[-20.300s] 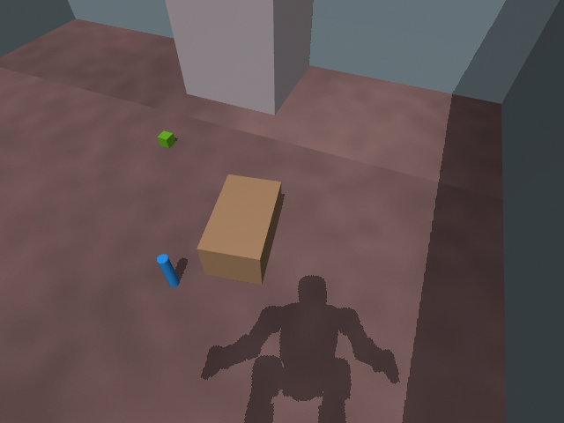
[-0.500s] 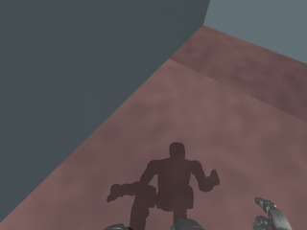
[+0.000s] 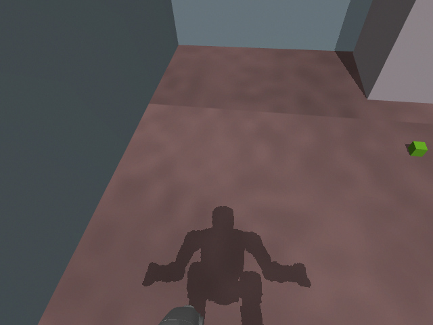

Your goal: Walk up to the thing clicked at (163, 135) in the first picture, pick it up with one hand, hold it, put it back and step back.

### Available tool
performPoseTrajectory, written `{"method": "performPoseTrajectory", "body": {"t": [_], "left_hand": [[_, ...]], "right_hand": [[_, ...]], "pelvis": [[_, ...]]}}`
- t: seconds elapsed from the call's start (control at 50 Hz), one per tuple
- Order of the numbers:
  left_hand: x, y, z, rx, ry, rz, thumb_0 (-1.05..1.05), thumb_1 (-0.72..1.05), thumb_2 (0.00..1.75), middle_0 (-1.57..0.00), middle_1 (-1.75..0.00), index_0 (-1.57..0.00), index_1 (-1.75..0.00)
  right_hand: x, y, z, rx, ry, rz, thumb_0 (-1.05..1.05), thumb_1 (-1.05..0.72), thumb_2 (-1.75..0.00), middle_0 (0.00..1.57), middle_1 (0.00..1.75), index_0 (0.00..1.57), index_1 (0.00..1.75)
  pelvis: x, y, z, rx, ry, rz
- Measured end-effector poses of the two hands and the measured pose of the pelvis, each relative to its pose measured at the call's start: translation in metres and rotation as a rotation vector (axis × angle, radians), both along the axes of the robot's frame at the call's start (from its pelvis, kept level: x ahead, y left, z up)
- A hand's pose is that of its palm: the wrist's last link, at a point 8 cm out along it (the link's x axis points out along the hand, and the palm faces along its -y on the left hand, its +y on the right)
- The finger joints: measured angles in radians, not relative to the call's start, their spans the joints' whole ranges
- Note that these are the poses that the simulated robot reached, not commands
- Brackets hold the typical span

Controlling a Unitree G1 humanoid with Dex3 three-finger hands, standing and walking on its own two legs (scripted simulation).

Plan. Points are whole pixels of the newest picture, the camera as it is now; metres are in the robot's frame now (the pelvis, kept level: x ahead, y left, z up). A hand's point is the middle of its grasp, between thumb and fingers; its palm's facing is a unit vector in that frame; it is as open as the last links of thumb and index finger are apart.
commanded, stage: walk up
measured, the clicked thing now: (417, 148) +1.15 -1.07 -0.74
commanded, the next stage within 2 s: none
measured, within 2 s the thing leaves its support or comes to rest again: neither
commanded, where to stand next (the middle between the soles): +0.11 -0.02 m, yaw -53 degrees
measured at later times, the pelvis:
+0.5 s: pelvis +0.05 +0.00 -0.03, yaw -21 degrees
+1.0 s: pelvis +0.06 +0.05 -0.03, yaw -38 degrees
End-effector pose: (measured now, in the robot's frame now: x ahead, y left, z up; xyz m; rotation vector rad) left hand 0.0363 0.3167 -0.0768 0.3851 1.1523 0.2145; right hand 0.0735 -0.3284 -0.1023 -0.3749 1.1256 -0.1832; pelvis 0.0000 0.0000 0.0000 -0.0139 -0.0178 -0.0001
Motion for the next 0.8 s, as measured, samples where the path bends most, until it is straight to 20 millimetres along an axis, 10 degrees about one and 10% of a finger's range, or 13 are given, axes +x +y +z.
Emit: {"method": "performPoseTrajectory", "body": {"t": [0.16, 0.4, 0.56, 0.8], "left_hand": [[0.108, 0.007, -0.032, -0.028, -0.036, -0.189, 0.01, 0.90, 0.90, -0.20, -0.30, -0.21, -0.30], [0.231, -0.043, -0.020, -0.050, -0.084, -0.429, 0.01, 0.91, 0.90, -0.20, -0.30, -0.21, -0.30], [0.259, -0.092, -0.021, 0.013, -0.124, -0.541, 0.00, 0.91, 0.90, -0.20, -0.30, -0.21, -0.30], [0.273, -0.095, -0.032, 0.020, -0.094, -0.623, 0.01, 0.90, 0.90, -0.20, -0.31, -0.21, -0.30]], "right_hand": [[-0.016, 0.018, 0.013, -0.079, -0.051, -0.134, 0.00, -0.91, -0.90, 0.21, 0.30, 0.21, 0.30], [-0.067, 0.021, 0.016, -0.051, -0.020, -0.328, 0.00, -0.90, -0.90, 0.21, 0.30, 0.21, 0.30], [-0.087, 0.008, -0.034, 0.031, 0.013, -0.470, 0.00, -0.91, -0.90, 0.21, 0.30, 0.21, 0.30], [-0.080, 0.026, -0.034, 0.009, -0.054, -0.546, 0.00, -0.91, -0.90, 0.21, 0.30, 0.21, 0.30]], "pelvis": [[0.024, 0.022, -0.012, 0.006, -0.002, -0.139], [0.048, 0.016, -0.006, -0.004, 0.011, -0.307], [0.055, -0.004, -0.027, 0.000, -0.007, -0.421], [0.064, 0.014, -0.031, 0.027, -0.001, -0.562]]}}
